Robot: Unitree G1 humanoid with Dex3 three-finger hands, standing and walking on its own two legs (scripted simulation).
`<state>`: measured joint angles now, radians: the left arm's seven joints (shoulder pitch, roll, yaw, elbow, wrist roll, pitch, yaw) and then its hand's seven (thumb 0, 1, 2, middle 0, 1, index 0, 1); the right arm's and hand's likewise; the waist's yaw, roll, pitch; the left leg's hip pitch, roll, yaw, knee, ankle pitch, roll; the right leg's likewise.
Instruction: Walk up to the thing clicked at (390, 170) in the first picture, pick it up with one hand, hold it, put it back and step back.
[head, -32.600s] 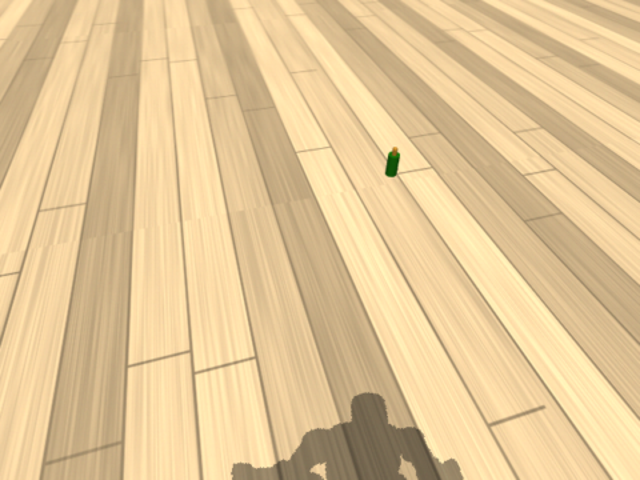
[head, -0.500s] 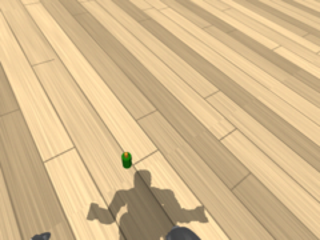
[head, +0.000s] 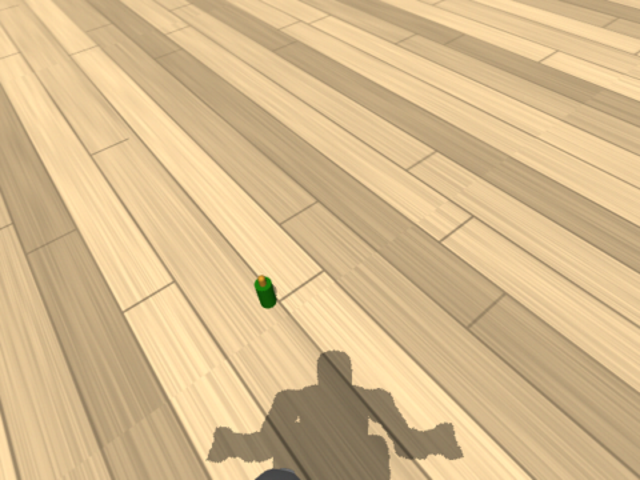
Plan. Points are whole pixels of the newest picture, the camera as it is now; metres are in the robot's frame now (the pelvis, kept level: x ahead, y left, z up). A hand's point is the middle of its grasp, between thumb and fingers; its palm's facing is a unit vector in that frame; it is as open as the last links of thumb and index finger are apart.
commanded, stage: step back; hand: left
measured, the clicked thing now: (264, 289) +0.81 +0.25 -0.69
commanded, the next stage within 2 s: stand in 1.92 s
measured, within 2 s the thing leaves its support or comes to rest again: neither
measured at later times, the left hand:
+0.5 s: hand out of the picture -0.11 +0.24 -0.17, palm faces +0.02 -0.92 -0.39, open 7.4 cm
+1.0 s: hand out of the picture -0.16 +0.26 -0.14, palm faces +0.06 -0.91 -0.40, open 7.4 cm
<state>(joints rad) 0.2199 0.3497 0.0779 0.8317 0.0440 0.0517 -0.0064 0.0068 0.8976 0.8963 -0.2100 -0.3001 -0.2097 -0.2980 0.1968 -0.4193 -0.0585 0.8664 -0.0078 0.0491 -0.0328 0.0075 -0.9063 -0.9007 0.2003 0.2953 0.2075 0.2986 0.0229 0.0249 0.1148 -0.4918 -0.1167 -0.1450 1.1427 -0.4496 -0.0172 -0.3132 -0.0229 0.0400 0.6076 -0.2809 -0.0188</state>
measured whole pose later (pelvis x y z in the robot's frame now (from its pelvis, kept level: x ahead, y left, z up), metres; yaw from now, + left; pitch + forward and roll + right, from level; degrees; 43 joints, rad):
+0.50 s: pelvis -0.17 -0.03 -0.02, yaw +0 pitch -2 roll -1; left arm 0.21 0.38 0.07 0.90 0.02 0.01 0.01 0.00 0.90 0.90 -0.21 -0.30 -0.21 -0.30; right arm 0.07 -0.40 -0.05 0.82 -0.04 0.04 0.00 0.01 -0.90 -0.90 0.20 0.30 0.21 0.30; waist 0.03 0.02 0.15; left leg -0.44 0.08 0.00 0.69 -0.22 0.00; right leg -0.18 0.03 0.04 0.63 -0.42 0.01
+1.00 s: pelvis -0.22 -0.03 +0.00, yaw +3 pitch -2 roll +1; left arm 0.22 0.42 0.07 0.96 0.02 -0.01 -0.02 0.01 0.90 0.90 -0.21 -0.30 -0.21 -0.30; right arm 0.25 -0.35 -0.06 0.97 -0.05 -0.01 0.03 0.01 -0.90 -0.90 0.20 0.30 0.21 0.30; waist 0.00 -0.02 0.06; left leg -0.23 -0.01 -0.04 0.54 -0.28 0.01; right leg -0.34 -0.03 -0.01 0.79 -0.48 -0.03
